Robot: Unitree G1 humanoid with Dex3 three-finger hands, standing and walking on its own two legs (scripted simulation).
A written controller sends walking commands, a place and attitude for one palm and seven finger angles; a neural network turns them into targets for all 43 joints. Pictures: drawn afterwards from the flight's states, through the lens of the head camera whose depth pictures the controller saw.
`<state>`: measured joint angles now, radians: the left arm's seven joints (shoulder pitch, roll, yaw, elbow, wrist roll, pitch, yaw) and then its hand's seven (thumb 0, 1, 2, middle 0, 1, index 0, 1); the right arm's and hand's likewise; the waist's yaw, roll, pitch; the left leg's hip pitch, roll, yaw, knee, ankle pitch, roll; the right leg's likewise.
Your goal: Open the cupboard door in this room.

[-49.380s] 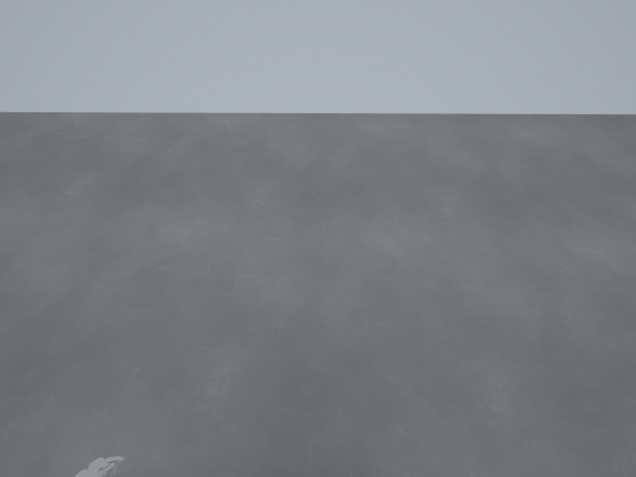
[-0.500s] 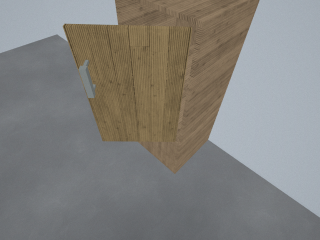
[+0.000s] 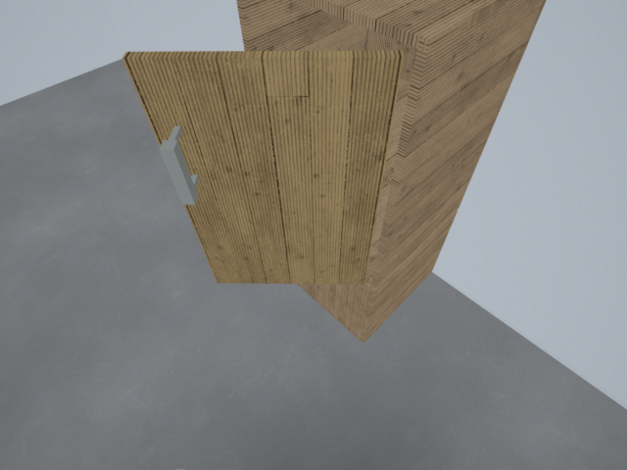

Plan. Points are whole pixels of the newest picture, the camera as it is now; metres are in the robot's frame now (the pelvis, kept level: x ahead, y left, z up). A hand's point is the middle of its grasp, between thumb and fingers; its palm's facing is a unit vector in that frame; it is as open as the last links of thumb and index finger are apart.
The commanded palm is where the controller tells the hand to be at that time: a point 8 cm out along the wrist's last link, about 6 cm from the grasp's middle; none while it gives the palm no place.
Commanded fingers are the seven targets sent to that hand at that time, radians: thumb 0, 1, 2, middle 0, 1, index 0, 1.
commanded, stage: come to a stop and stand still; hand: left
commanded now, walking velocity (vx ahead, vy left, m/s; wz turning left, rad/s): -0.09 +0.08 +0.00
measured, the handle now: (183, 166) +0.55 +0.25 +0.05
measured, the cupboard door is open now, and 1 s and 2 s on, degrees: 44 44 44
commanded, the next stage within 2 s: look again from close up in 0.64 s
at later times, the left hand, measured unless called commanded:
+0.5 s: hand out of the picture -0.01 +0.21 -0.17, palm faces +0.06 -0.98 -0.20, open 7.3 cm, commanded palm none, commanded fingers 0.00 0.90 0.90 -0.20 -0.30 -0.20 -0.30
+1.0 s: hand out of the picture +0.00 +0.19 -0.16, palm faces +0.03 -0.97 -0.24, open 7.3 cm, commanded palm none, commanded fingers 0.00 0.90 0.90 -0.20 -0.30 -0.20 -0.30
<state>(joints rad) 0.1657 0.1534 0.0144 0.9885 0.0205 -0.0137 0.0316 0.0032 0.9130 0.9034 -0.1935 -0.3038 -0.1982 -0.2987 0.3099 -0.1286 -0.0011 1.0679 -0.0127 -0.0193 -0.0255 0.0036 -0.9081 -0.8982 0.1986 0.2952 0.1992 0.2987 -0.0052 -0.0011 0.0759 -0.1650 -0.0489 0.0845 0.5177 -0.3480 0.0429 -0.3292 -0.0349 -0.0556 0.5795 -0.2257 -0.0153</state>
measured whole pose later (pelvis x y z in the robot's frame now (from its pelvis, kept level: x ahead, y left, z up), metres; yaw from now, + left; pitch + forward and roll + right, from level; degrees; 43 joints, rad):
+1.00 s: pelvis +0.00 +0.02 +0.01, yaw +0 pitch -1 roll +1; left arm 0.30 0.13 -0.01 1.11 0.01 -0.03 0.03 0.00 0.91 0.90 -0.20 -0.30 -0.20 -0.30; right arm 0.34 -0.16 0.02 1.06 -0.01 -0.03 -0.02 0.01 -0.92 -0.90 0.20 0.29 0.20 0.30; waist 0.00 0.06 0.01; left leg -0.12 -0.02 0.08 0.45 -0.30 0.03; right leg -0.28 -0.05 -0.05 0.51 -0.21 0.00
